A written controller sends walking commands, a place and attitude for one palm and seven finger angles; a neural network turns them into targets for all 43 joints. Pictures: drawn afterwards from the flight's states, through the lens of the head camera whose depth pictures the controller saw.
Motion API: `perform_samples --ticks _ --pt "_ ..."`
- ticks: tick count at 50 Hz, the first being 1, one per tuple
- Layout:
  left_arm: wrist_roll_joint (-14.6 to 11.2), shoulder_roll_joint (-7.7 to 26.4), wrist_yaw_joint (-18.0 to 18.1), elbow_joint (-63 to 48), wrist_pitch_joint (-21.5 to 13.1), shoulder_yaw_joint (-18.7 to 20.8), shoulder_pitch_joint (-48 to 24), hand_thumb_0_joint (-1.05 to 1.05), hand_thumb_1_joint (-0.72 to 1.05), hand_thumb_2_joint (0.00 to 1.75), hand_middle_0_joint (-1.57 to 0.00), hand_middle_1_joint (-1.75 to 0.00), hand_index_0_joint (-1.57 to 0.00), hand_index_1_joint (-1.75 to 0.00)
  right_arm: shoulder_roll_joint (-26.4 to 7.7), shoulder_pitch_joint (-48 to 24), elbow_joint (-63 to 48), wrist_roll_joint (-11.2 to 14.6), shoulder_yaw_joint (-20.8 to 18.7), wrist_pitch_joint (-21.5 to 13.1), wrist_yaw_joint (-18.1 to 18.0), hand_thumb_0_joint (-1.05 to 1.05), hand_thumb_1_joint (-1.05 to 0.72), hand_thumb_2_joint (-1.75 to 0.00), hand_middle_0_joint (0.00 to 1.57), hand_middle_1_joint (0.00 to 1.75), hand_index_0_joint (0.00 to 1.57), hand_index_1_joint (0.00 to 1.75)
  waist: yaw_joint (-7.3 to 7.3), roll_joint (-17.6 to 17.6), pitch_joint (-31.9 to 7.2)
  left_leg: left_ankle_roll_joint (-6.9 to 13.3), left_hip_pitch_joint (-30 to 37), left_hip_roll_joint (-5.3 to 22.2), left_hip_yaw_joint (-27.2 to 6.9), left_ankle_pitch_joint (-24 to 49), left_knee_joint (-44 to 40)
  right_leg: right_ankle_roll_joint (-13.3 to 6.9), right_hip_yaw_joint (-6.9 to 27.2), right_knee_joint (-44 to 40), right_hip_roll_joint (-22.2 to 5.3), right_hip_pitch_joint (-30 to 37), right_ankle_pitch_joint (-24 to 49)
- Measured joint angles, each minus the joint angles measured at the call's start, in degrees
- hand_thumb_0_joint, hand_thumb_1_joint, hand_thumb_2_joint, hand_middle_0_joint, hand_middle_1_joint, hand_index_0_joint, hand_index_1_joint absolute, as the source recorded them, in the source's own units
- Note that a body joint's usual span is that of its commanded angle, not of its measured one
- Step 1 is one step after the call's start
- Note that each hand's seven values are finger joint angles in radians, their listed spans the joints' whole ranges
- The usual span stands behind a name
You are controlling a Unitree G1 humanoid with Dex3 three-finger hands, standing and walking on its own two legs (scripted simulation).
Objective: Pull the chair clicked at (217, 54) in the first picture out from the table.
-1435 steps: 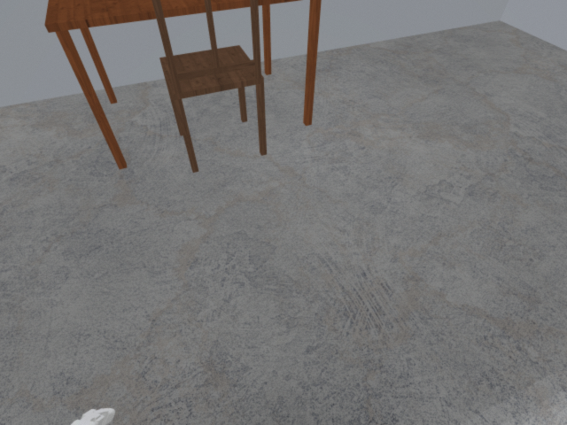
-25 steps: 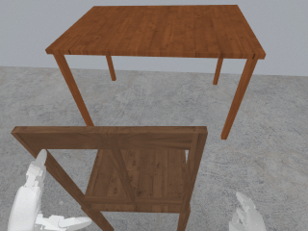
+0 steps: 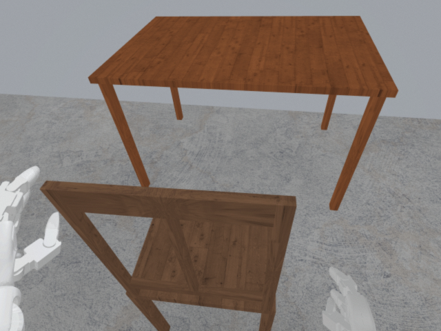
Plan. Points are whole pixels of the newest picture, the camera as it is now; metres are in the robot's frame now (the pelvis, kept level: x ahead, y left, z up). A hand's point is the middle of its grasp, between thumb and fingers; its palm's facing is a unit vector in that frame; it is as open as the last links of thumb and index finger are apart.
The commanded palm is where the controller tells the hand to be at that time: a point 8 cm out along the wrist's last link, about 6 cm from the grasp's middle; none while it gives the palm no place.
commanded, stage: draw the hand back to the body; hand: left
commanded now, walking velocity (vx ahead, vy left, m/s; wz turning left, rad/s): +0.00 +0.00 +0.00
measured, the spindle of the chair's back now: (184, 258) +0.27 +0.13 -0.06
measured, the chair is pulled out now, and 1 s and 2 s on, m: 0.54 0.54 0.54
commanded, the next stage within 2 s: step back with the hand held close in 0.34 s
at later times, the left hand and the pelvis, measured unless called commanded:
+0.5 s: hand (62, 224) +0.20 +0.26 +0.16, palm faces +0.45 -0.77 -0.45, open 7.4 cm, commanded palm +0.15 +0.30 +0.18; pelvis +0.00 +0.00 +0.00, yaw -2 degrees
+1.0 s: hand (44, 243) +0.17 +0.27 +0.15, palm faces +0.39 -0.76 -0.51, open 7.4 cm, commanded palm +0.11 +0.31 +0.18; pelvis -0.04 +0.02 +0.00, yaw -3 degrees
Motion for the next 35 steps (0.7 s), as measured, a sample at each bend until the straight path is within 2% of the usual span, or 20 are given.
perform_samples --ticks 4,10,24,27,30,35 --pt "-0.3 -0.7 0.1 0.3 -2.3 2.6 -2.6 0.01 0.77 0.84 -0.19 -0.28 -0.26 -0.31 0.2 -0.6 0.0 0.2 -0.5 1.4 0.7 0.02 -0.90 -0.90 0.20 0.30 0.20 0.30 -1.16 0.2 -0.3 0.0 0.2 0.1 0.6 0.4 -0.8 -0.1 0.5 -0.5 0.2 -0.2 0.5" --pt "-0.4 -1.3 -0.7 1.0 -3.0 2.1 -0.9 0.01 0.86 0.88 -0.19 -0.29 -0.23 -0.31 0.2 0.0 -0.8 0.6 -1.7 3.6 1.1 0.02 -0.90 -0.90 0.20 0.30 0.20 0.30 -2.73 -0.1 -0.2 -0.1 -0.3 0.4 1.5 0.8 -1.4 -0.1 1.4 -1.0 0.6 -1.2 1.1" --pt "-0.1 -1.0 -0.7 -0.1 -3.8 2.0 0.1 0.02 0.89 0.90 -0.19 -0.30 -0.22 -0.30 -0.5 1.5 0.5 0.9 -2.6 4.2 0.1 0.02 -0.90 -0.90 0.20 0.30 0.20 0.30 -2.52 -0.1 0.3 0.1 -0.4 0.5 1.9 0.7 -1.4 0.0 1.7 -1.6 0.8 -1.1 1.5" --pt "-0.4 0.0 -1.5 0.8 -5.5 4.2 -2.0 0.02 0.89 0.90 -0.20 -0.30 -0.22 -0.30 -0.4 0.7 -0.8 1.0 -2.2 5.0 0.3 0.02 -0.90 -0.90 0.20 0.30 0.20 0.30 -2.26 -0.3 0.8 0.2 -1.8 0.7 2.4 0.6 -0.6 0.0 2.2 -1.7 1.1 -2.4 2.1" --pt "-0.2 1.0 -1.4 1.6 -7.0 6.6 -2.6 0.02 0.89 0.90 -0.20 -0.30 -0.22 -0.30 -0.4 -1.1 -2.1 0.7 -2.1 6.3 0.9 0.02 -0.90 -0.90 0.20 0.30 0.20 0.30 -3.28 -0.7 1.8 0.4 -3.3 0.5 3.2 1.2 -0.7 0.2 3.0 -2.1 1.0 -4.1 3.2" --pt "0.7 0.9 -0.9 -0.8 -7.2 6.1 1.3 0.02 0.89 0.90 -0.18 -0.30 -0.21 -0.30 -0.3 -2.3 -4.1 0.5 -3.0 8.5 1.3 0.02 -0.90 -0.90 0.20 0.30 0.20 0.30 -5.45 -1.6 2.6 1.1 -5.0 -0.7 4.3 2.3 -1.4 1.0 4.3 -2.2 0.0 -6.3 4.3"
